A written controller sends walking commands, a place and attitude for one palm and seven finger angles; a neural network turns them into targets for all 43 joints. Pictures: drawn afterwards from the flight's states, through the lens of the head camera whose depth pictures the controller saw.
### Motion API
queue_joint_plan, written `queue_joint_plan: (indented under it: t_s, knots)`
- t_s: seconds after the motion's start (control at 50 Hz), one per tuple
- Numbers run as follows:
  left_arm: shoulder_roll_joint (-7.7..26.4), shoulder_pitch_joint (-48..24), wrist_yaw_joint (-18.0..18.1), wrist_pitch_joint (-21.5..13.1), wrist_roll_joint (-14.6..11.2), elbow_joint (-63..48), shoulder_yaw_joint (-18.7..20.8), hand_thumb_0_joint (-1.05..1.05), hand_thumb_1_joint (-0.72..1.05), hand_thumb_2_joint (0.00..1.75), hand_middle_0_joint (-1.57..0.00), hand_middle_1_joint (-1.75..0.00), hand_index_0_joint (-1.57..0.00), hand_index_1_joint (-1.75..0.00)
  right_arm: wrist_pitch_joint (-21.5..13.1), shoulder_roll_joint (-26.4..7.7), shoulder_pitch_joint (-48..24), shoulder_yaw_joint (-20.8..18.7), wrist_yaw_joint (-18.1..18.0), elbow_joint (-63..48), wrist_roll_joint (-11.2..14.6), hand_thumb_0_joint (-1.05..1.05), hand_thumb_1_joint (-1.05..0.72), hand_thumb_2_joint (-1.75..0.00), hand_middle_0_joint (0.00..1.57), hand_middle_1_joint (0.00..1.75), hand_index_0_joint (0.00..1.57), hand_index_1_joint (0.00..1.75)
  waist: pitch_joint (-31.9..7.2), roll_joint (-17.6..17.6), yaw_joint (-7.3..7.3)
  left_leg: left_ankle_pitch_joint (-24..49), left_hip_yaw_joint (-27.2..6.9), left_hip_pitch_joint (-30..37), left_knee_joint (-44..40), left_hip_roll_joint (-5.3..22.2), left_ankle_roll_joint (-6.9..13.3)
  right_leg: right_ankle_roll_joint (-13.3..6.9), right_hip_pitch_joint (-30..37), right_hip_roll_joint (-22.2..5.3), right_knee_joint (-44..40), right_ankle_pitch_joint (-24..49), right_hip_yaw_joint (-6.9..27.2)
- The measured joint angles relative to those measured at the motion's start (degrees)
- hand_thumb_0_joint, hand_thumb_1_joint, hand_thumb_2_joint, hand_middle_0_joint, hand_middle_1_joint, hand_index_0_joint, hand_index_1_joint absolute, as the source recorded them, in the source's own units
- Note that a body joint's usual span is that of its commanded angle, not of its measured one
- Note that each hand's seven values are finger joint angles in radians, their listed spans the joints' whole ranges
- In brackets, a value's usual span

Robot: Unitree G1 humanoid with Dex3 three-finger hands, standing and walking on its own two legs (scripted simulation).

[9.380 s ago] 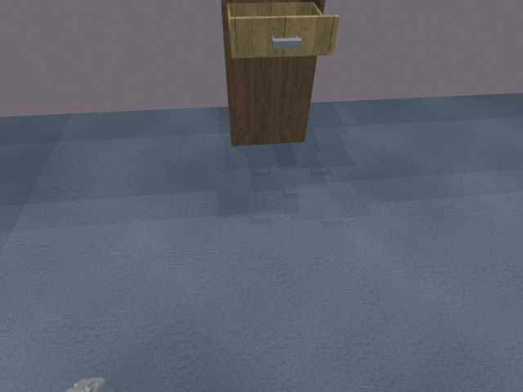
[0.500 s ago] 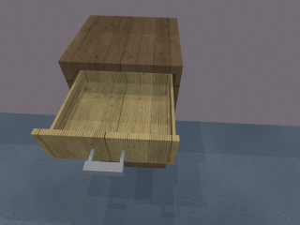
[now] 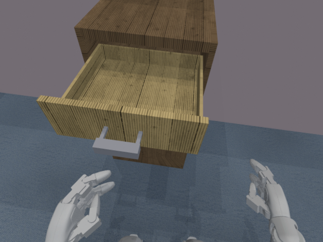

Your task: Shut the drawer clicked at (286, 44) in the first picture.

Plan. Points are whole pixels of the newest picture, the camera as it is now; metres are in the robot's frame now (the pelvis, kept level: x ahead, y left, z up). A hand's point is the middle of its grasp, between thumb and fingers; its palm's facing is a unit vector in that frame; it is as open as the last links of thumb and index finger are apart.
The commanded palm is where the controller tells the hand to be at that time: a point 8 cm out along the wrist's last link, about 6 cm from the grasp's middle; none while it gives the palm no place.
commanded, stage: raise the hand and make a fist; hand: left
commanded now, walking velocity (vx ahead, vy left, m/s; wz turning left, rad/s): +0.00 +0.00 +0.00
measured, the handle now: (119, 140) +0.35 +0.14 +0.06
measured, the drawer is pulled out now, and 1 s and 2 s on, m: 0.30 0.30 0.30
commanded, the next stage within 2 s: bring the fist close to the handle in 1.46 s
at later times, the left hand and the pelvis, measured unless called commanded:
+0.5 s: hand (100, 203) +0.18 +0.14 +0.10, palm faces -0.03 -1.00 -0.02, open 3.5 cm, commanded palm +0.14 +0.18 +0.10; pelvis +0.01 +0.00 +0.01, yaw +0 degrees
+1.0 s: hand (99, 206) +0.16 +0.12 +0.15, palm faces -0.04 -1.00 -0.03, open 3.2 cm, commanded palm +0.12 +0.17 +0.16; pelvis +0.02 +0.01 +0.03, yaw +1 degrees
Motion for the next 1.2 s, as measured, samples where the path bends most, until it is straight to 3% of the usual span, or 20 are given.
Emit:
queue_joint_plan:
  t_s: [0.14,0.24,0.34,0.46,0.6,0.96,1.2]
  knots:
    - [0.5,-0.7,3.9,4.5,1.4,-7.4,-1.4,0.02,0.90,0.90,-0.59,-0.73,-0.59,-0.74,2.2,3.7,1.5,5.1,-1.5,-1.2,-0.2,0.01,-0.91,-0.90,0.20,0.30,0.20,0.29,0.9,2.1,1.48,-0.4,-2.8,-3.1,2.8,0.0,-0.3,-0.4,-1.3,0.0,0.8,-0.3,-2.8]
    - [0.9,-4.4,2.6,8.9,1.4,-9.2,-1.9,0.02,0.90,0.90,-0.70,-0.85,-0.70,-0.85,4.1,6.4,4.7,7.9,-1.7,1.1,0.2,0.01,-0.90,-0.90,0.21,0.30,0.21,0.30,1.5,3.4,0.46,0.3,-2.5,-2.1,1.2,0.2,-0.3,-0.3,-0.4,0.3,-0.9,0.6,-2.5]
    - [0.8,-2.5,4.0,13.4,0.6,-10.5,-1.2,0.02,0.90,0.90,-0.80,-0.96,-0.81,-0.96,5.2,6.6,8.5,7.6,-2.3,2.8,0.7,0.02,-0.90,-0.90,0.21,0.30,0.21,0.30,1.6,4.0,-1.20,1.3,-1.1,1.2,-2.6,0.3,-0.1,0.1,2.0,0.4,-3.8,1.6,-1.0]
    - [0.2,4.0,6.6,11.2,0.5,-14.8,-1.1,0.02,0.90,0.90,-0.92,-1.09,-0.93,-1.09,4.0,3.9,10.6,4.7,-2.6,3.5,0.7,0.02,-0.90,-0.90,0.21,0.30,0.21,0.30,1.7,3.6,-2.06,1.5,-0.3,3.6,-4.8,0.1,0.2,0.4,3.9,0.4,-5.4,1.8,-0.1]
    - [0.2,8.3,7.5,9.6,2.3,-19.8,-3.9,0.02,0.90,0.90,-1.06,-1.24,-1.07,-1.24,3.3,1.8,9.0,2.4,-2.4,1.5,0.9,0.02,-0.91,-0.90,0.20,0.30,0.20,0.29,1.5,3.2,-1.64,0.9,-0.4,4.3,-4.5,-0.1,0.4,0.7,4.8,0.2,-5.2,1.1,-0.2]
    - [0.2,12.3,7.4,16.1,3.3,-29.2,-6.2,0.02,0.90,0.90,-1.36,-1.56,-1.37,-1.57,4.9,5.2,6.6,6.6,-1.4,-2.6,1.3,0.02,-0.90,-0.90,0.21,0.30,0.21,0.30,0.8,4.7,0.69,1.5,-1.1,10.4,-7.9,-0.4,0.4,0.8,11.3,0.1,-8.8,1.6,-0.8]
    - [0.0,12.5,7.0,18.5,2.8,-31.7,-5.7,0.02,0.90,0.90,-1.40,-1.60,-1.40,-1.60,3.6,3.9,8.7,5.9,-1.7,-0.3,1.9,0.02,-0.90,-0.90,0.21,0.30,0.21,0.30,1.3,4.8,-0.06,2.6,-0.9,13.6,-10.5,-0.3,0.3,0.7,14.1,0.2,-11.0,2.5,-0.5]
